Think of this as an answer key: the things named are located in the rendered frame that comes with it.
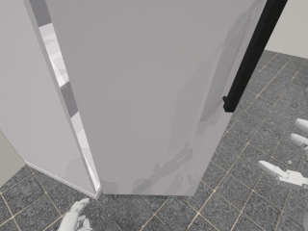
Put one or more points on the fridge door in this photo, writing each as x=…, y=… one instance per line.
x=148, y=78

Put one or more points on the robot right hand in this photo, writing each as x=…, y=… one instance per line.
x=290, y=179

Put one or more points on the handle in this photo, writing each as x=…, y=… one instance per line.
x=264, y=28

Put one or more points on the robot left hand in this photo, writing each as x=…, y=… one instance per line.
x=71, y=220

